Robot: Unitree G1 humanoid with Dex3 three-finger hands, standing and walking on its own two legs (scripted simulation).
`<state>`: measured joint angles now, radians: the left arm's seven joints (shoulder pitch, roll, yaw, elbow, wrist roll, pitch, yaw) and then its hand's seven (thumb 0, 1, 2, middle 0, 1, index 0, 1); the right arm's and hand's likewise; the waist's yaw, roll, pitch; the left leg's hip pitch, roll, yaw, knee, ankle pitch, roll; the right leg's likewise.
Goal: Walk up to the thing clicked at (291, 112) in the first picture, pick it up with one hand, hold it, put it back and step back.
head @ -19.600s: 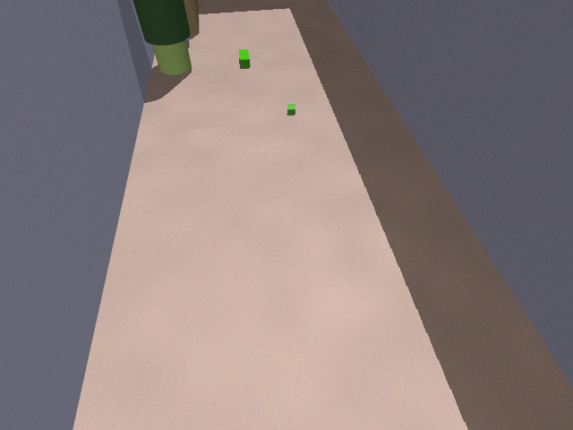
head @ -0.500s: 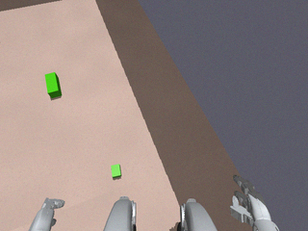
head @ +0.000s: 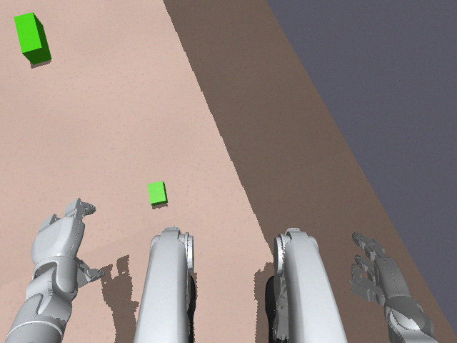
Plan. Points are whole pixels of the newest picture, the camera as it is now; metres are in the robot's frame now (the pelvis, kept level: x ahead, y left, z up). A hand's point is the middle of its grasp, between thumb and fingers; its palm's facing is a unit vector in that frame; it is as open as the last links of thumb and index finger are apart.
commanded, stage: rise first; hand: left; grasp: from above
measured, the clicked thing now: (157, 193) +0.45 +0.23 -0.47
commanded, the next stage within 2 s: approach in 1.48 s
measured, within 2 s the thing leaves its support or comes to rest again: neither
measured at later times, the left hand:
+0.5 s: hand (109, 220) +0.33 +0.29 -0.26, palm faces -0.45 -0.13 -0.88, open 13.5 cm
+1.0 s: hand (123, 204) +0.38 +0.28 -0.30, palm faces -0.43 -0.11 -0.90, open 13.7 cm
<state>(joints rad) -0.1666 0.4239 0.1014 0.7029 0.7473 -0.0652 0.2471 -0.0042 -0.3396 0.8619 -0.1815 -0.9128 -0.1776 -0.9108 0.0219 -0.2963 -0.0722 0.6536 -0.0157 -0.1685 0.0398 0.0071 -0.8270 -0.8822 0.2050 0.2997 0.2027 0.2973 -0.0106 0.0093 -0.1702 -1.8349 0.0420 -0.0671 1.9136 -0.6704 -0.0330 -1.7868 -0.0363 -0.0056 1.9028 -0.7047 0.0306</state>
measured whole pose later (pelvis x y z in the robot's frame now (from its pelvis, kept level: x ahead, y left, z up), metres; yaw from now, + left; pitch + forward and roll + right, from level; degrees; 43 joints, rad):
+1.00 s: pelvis -0.03 +0.01 -0.13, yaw -4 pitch +33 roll -5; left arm -0.76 0.55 0.12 1.37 1.12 -0.06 0.48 0.00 -0.44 0.92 -0.16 -0.93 -0.16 -0.92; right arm 0.10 -0.24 -0.01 0.81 -0.12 -0.11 0.12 0.00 -0.90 -0.90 0.21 0.30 0.20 0.30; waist -0.14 0.01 -0.10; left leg -2.25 0.04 -0.13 2.32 -0.66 -0.03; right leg -2.18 0.00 -0.01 2.27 -0.68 0.05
